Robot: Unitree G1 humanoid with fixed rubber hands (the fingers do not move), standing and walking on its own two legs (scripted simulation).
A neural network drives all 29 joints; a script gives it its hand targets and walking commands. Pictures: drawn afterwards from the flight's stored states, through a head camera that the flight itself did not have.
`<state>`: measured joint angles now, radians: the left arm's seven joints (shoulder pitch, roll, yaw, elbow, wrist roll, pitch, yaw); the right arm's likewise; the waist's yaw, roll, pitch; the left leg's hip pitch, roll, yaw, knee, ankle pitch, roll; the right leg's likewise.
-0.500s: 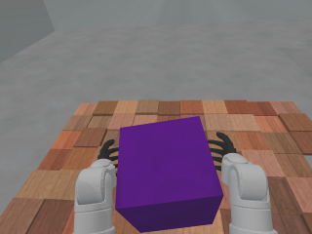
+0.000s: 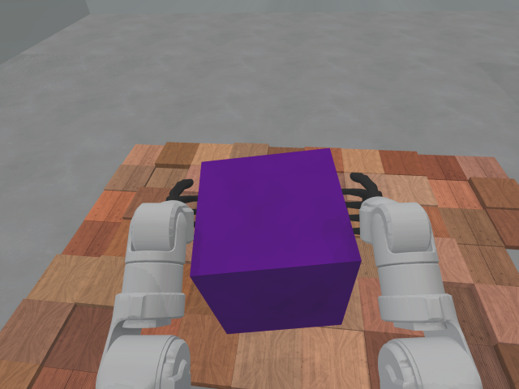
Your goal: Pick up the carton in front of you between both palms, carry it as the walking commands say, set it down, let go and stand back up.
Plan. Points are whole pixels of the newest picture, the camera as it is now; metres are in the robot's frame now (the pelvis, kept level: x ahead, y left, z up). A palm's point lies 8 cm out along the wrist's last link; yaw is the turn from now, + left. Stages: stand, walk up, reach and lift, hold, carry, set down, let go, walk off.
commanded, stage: carry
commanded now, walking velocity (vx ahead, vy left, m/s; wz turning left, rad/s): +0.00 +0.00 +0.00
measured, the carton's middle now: (274, 247) +0.36 +0.00 +0.03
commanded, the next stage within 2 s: none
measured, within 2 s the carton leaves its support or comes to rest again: neither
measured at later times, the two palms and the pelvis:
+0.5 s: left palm (167, 207) +0.38 +0.17 +0.12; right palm (351, 208) +0.37 -0.12 +0.12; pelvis +0.03 +0.03 -0.01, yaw -1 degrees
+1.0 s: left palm (182, 133) +0.63 +0.19 +0.10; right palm (313, 126) +0.63 -0.10 +0.10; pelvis +0.26 +0.04 -0.02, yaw -1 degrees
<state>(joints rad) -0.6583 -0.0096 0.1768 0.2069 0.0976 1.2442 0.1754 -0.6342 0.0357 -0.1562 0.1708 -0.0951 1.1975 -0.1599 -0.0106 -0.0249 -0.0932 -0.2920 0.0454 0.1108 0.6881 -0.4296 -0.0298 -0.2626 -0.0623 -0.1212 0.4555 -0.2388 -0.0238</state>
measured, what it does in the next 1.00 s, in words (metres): walks ahead: right foot 0.03 m lower, then left foot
